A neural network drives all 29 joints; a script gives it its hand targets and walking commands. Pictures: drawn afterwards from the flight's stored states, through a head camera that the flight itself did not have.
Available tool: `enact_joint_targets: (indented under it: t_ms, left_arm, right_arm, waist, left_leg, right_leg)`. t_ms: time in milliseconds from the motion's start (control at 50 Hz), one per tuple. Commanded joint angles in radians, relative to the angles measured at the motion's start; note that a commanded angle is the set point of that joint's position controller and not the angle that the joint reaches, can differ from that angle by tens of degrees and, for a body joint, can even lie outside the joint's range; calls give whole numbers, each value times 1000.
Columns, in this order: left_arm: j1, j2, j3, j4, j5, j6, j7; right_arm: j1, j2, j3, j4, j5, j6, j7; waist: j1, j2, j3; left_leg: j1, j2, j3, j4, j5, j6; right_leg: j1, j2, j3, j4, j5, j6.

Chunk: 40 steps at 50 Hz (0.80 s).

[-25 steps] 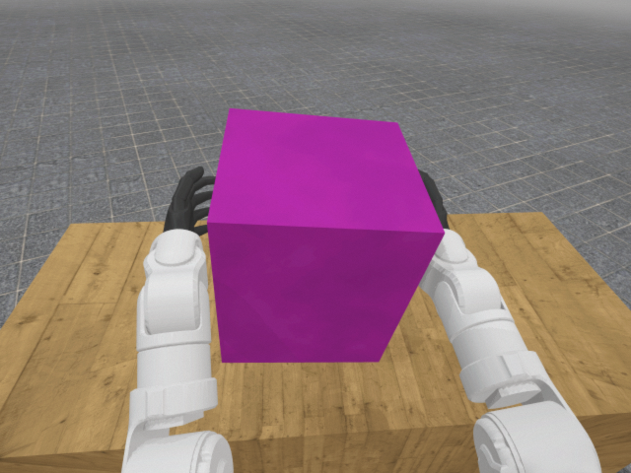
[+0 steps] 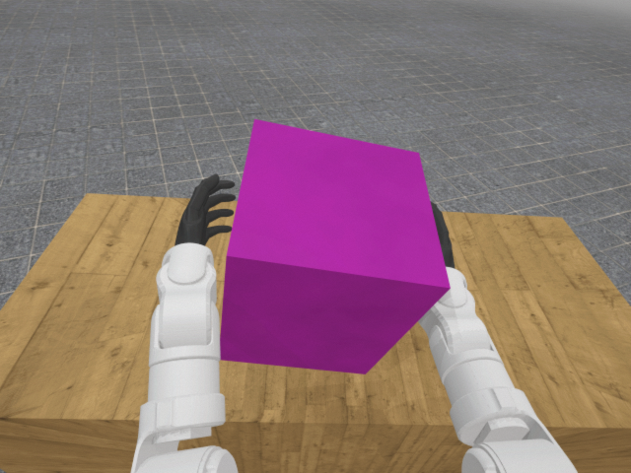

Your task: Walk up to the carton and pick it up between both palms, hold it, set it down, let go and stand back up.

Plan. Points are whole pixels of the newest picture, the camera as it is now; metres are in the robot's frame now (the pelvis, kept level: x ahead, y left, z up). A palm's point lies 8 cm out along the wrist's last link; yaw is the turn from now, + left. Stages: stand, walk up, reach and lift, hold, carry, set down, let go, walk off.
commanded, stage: set down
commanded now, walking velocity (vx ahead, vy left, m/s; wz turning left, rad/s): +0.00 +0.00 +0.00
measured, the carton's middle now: (315, 259) +0.36 +0.02 +0.11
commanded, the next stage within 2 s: none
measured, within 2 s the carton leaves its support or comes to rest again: neither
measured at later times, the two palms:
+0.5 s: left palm (213, 256) +0.37 +0.15 +0.11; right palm (432, 265) +0.37 -0.15 +0.10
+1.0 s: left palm (222, 283) +0.36 +0.14 +0.06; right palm (431, 278) +0.38 -0.16 +0.07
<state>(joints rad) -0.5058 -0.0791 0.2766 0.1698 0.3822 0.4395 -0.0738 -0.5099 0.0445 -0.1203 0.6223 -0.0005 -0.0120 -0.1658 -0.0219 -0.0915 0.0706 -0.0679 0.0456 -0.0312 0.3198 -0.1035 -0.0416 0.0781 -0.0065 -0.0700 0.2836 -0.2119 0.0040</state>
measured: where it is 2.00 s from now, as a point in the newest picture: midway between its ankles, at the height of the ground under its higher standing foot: outside the picture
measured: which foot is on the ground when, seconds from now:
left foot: down 0.00-1.00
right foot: down 0.00-1.00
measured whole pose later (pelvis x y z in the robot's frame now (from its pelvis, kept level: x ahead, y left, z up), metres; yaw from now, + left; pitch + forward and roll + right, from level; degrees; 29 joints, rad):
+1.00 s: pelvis +0.01 -0.01 +0.00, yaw -2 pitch +1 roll +0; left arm -0.43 -0.12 0.31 0.44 0.33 0.15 0.02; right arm -0.52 0.02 -0.18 0.82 -0.08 -0.19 -0.11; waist 0.04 -0.06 0.01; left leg -0.20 0.08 0.00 0.26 -0.07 -0.06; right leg -0.09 0.02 -0.04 0.27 -0.20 -0.02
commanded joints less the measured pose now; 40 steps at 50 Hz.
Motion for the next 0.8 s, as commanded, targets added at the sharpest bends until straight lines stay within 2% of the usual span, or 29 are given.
enact_joint_targets:
  t_ms: [0,40,60,120,140,180,220,280,340,400,440,460,480,500,560,580,600,620,640,660,680,700,760,780]
  left_arm:
    - [-502,-487,-446,-25,-96,-78,-99]
    - [-495,-470,-417,19,-87,-76,-101]
    - [-478,-476,-411,20,-80,-78,-99]
    - [-465,-486,-432,-5,-84,-94,-85]
    - [-471,-483,-425,-4,-90,-98,-80]
    - [-476,-497,-455,-50,-97,-120,-69]
    - [-499,-510,-468,-56,-105,-141,-62]
    - [-475,-500,-465,-16,-112,-160,-49]
    - [-446,-507,-447,13,-101,-161,-51]
    - [-409,-514,-447,3,-106,-175,-63]
    - [-414,-526,-453,11,-122,-188,-61]
    - [-407,-536,-459,-31,-124,-197,-58]
    - [-393,-532,-456,-17,-122,-200,-55]
    - [-400,-525,-462,-27,-118,-209,-55]
    - [-400,-519,-454,-5,-119,-225,-55]
    - [-387,-512,-450,21,-111,-228,-52]
    - [-378,-513,-449,32,-106,-232,-52]
    - [-375,-523,-455,8,-112,-238,-48]
    - [-382,-526,-455,18,-111,-242,-43]
    - [-378,-528,-451,20,-116,-252,-40]
    - [-389,-538,-464,-4,-117,-262,-34]
    - [-411,-537,-468,-2,-119,-274,-27]
    - [-411,-537,-447,53,-120,-298,-15]
    - [-407,-539,-434,110,-110,-299,-14]
  right_arm:
    - [-752,367,307,-283,-29,-159,118]
    - [-747,370,293,-236,-33,-155,121]
    - [-719,375,287,-222,-40,-157,127]
    - [-721,365,322,-226,-19,-173,128]
    - [-714,361,320,-230,-14,-175,130]
    - [-713,369,343,-237,-3,-190,136]
    - [-719,378,347,-233,6,-199,137]
    - [-702,376,355,-214,7,-204,141]
    - [-669,378,344,-170,-14,-195,139]
    - [-653,409,394,-228,-9,-205,131]
    - [-647,404,392,-218,-16,-206,129]
    - [-640,415,418,-234,-6,-216,128]
    - [-628,402,407,-211,-3,-218,126]
    - [-616,404,413,-215,-3,-224,124]
    - [-596,405,395,-201,-27,-230,120]
    - [-591,392,390,-177,-37,-228,125]
    - [-584,399,393,-176,-35,-229,127]
    - [-578,407,397,-185,-35,-232,130]
    - [-585,408,387,-184,-40,-238,131]
    - [-598,411,390,-195,-30,-244,134]
    - [-601,425,390,-199,-35,-252,136]
    - [-604,419,384,-190,-39,-257,140]
    - [-606,426,354,-147,-47,-262,151]
    - [-611,421,338,-105,-65,-255,159]
  waist:
    - [-17,109,-388]
    - [-15,111,-349]
    - [-19,91,-345]
    - [8,123,-384]
    - [0,127,-402]
    - [10,145,-454]
    - [8,151,-480]
    - [16,142,-475]
    - [20,98,-413]
    - [26,81,-452]
    - [15,68,-476]
    - [24,65,-498]
    - [8,67,-480]
    - [16,73,-501]
    - [4,70,-493]
    - [20,77,-481]
    - [16,83,-480]
    - [25,81,-486]
    - [26,80,-488]
    - [54,82,-495]
    - [36,106,-547]
    - [38,110,-566]
    - [56,101,-535]
    - [55,91,-498]
  left_leg:
    - [276,-53,112,4,125,4]
    - [246,-56,119,-13,86,13]
    - [256,-51,112,-18,94,16]
    - [262,-56,123,4,166,8]
    - [272,-53,114,3,191,2]
    - [290,-49,112,18,269,-6]
    - [285,-52,111,30,306,-14]
    - [275,-51,112,28,289,-10]
    - [227,-51,117,8,248,1]
    - [226,-59,116,16,291,6]
    - [211,-56,110,16,313,6]
    - [229,-56,107,27,361,8]
    - [237,-58,108,25,375,2]
    - [238,-54,102,30,374,-3]
    - [219,-55,109,26,362,-5]
    - [205,-48,107,12,342,-4]
    - [199,-53,110,3,316,4]
    - [201,-50,112,7,334,5]
    - [204,-51,113,13,339,-3]
    - [192,-45,114,14,342,1]
    - [203,-47,110,20,377,-1]
    - [213,-47,114,29,387,-11]
    - [186,-44,121,14,338,-8]
    - [161,-41,116,-1,296,-4]
  right_leg:
    - [-147,34,-80,-71,119,35]
    - [-155,35,-73,-80,72,33]
    - [-155,34,-75,-81,80,33]
    - [-133,36,-75,-65,150,36]
    - [-130,41,-74,-60,171,36]
    - [-116,52,-73,-46,239,31]
    - [-111,51,-69,-44,279,32]
    - [-121,46,-57,-45,274,25]
    - [-110,41,-54,-49,272,37]
    - [-61,36,-43,-28,386,49]
    - [-54,40,-42,-19,432,52]
    - [-46,38,-40,-9,492,49]
    - [-62,43,-46,-14,501,51]
    - [-68,48,-44,-10,500,53]
    - [-58,38,-44,-10,509,51]
    - [-75,42,-42,-13,474,49]
    - [-80,36,-37,-12,465,48]
    - [-78,37,-37,-11,471,47]
    - [-88,39,-42,-8,486,48]
    - [-92,39,-34,-6,482,44]
    - [-80,43,-33,-2,507,38]
    - [-97,44,-38,-1,497,42]
    - [-113,38,-27,-15,444,40]
    - [-134,37,-27,-21,390,38]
